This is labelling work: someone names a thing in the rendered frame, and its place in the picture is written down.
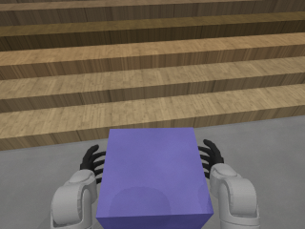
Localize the left robot forearm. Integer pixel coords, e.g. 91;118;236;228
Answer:
50;169;98;229

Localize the right robot forearm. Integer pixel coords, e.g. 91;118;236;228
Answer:
209;163;260;229

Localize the carton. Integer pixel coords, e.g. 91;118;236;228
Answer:
95;127;214;229

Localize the robot left hand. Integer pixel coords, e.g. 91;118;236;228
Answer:
80;144;107;184

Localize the robot right hand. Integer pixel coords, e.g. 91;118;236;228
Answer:
197;139;224;179

